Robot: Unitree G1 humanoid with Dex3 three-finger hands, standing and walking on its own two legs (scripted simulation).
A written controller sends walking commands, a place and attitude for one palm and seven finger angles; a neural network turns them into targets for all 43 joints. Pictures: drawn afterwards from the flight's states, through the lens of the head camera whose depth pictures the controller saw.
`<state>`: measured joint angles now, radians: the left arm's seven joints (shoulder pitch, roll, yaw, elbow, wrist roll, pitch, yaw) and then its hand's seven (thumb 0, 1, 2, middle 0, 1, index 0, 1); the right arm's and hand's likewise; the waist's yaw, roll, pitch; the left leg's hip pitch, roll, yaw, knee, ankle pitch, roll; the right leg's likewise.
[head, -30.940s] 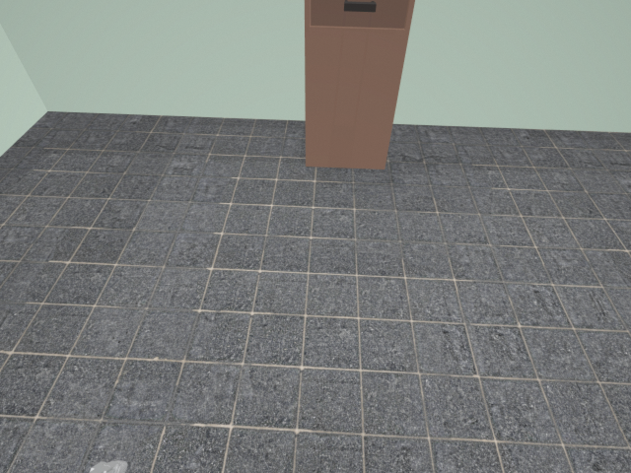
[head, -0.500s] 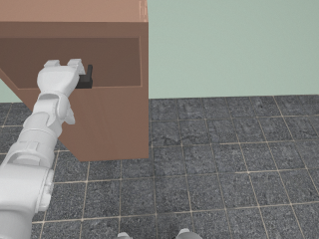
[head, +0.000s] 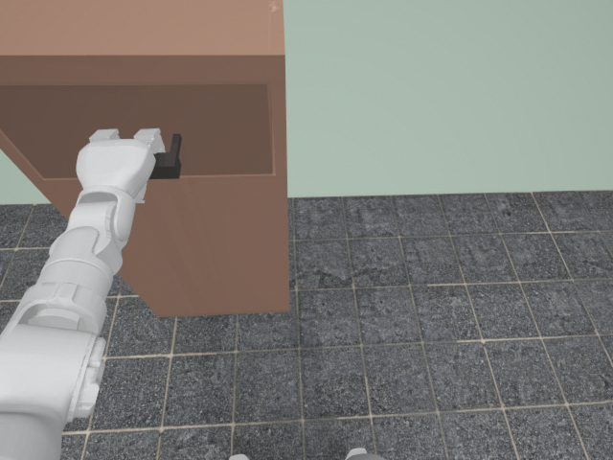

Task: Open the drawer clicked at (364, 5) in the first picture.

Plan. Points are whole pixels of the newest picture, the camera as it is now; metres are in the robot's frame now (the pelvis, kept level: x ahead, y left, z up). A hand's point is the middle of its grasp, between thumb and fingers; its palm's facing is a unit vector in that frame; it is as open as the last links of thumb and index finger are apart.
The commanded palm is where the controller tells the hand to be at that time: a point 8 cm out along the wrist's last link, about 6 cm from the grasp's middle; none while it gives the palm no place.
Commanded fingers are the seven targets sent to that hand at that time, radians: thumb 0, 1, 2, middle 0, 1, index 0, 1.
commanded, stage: close the thumb around the handle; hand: left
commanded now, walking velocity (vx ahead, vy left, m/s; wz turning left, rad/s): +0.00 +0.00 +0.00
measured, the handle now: (137, 153) +0.53 +0.22 +0.06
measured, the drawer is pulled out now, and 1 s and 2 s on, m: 0.00 0.03 0.10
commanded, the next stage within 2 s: pull the drawer open in 0.06 s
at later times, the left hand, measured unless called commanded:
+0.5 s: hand (133, 197) +0.47 +0.22 +0.03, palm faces -0.04 -0.04 -1.00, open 5.8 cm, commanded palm +0.42 +0.23 +0.09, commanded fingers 0.00 0.90 0.90 -0.40 -1.35 -0.40 -1.35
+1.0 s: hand (128, 211) +0.44 +0.22 +0.04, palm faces -0.05 -0.02 -1.00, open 5.9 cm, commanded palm +0.42 +0.23 +0.09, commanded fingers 0.00 0.90 0.90 -0.40 -1.35 -0.40 -1.35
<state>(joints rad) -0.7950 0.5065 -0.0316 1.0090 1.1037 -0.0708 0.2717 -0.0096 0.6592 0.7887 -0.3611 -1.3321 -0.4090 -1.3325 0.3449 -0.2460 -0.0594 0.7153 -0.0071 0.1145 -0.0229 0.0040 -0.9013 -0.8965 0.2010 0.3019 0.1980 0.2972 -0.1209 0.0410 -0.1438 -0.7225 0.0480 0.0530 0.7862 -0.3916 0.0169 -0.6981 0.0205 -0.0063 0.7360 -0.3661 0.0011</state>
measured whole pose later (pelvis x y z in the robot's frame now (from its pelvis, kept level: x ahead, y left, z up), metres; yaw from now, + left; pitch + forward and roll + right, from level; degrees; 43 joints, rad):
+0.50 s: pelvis +0.01 +0.00 +0.00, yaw -1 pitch +18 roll -1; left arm -0.64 0.49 0.00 0.85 1.07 -0.06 0.26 0.01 0.69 0.76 -0.29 -1.36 -0.39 -1.35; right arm 0.35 -0.25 -0.07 0.69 0.00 0.13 -0.01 0.01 -0.90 -0.90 0.20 0.30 0.20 0.30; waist -0.11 0.04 -0.15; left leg -0.66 0.05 0.08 0.75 -0.40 0.02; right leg -0.65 0.03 0.02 0.70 -0.36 0.00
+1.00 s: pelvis +0.00 +0.00 +0.01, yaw +1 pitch +16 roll -1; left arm -0.67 0.46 -0.07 0.89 1.09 -0.07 0.26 -0.01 0.66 0.78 -0.35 -1.35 -0.40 -1.35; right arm 0.25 -0.24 -0.06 0.67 0.00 0.12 -0.03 0.00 -0.90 -0.90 0.20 0.30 0.20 0.30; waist -0.07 0.04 -0.13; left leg -0.64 0.03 0.04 0.75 -0.38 0.01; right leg -0.62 0.01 -0.01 0.72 -0.37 0.00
